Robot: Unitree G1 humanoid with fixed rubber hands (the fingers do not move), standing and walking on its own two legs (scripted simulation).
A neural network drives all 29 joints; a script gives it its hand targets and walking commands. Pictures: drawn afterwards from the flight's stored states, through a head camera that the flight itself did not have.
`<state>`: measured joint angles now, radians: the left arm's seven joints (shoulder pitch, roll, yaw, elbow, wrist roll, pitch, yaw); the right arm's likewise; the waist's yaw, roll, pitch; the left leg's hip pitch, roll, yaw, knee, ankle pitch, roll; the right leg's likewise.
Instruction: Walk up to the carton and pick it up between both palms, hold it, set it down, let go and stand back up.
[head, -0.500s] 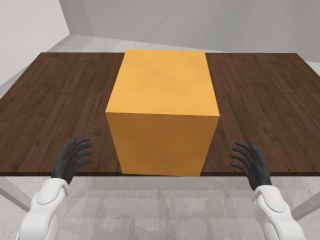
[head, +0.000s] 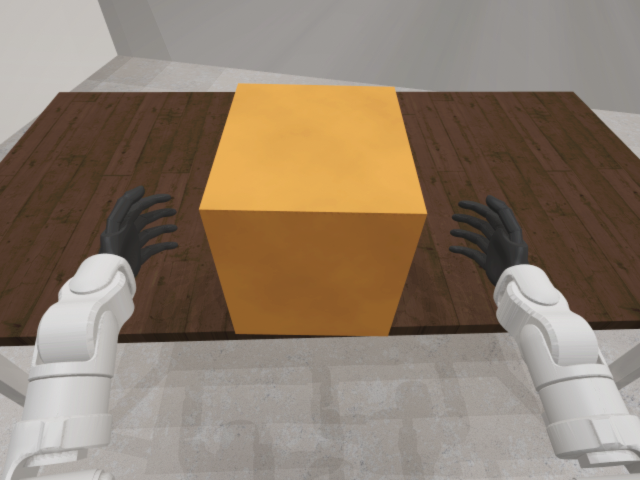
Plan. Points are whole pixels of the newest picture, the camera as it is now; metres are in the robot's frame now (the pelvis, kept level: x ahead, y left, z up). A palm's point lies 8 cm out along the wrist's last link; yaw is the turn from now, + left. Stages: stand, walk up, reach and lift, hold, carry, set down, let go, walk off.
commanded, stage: reach and lift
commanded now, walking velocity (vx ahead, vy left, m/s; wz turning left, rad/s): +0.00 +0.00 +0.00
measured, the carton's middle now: (314, 211) +0.49 +0.04 +0.06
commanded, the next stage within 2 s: none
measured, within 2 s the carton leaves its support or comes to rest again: neither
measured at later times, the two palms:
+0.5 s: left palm (116, 176) +0.40 +0.27 +0.19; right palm (512, 186) +0.42 -0.19 +0.18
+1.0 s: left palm (120, 117) +0.45 +0.26 +0.24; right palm (505, 127) +0.47 -0.18 +0.23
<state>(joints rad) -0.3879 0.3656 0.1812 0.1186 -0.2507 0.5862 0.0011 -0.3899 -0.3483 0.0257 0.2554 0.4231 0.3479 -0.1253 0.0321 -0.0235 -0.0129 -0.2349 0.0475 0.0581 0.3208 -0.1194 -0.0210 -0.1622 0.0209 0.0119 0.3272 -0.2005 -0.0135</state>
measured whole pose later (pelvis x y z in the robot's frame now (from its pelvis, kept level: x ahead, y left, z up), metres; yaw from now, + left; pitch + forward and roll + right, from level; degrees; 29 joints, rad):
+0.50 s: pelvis +0.00 +0.00 +0.00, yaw +2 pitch +6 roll -1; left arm -0.80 0.47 0.09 0.47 -0.30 0.64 0.03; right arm -0.80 -0.42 0.02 0.64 0.48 0.40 -0.07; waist 0.00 -0.03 -0.09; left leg -0.34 0.04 0.02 0.36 -0.13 -0.02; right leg -0.24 0.02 -0.02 0.32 -0.19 -0.01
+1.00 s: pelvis +0.00 +0.00 +0.00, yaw +2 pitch +11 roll -1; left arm -1.22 0.51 -0.06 0.97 -0.36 0.50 0.03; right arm -1.20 -0.45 0.08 1.06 0.49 0.37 -0.05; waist 0.01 -0.02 -0.15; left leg -0.46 0.05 0.00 0.37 -0.11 -0.02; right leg -0.34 0.03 -0.03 0.32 -0.17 -0.01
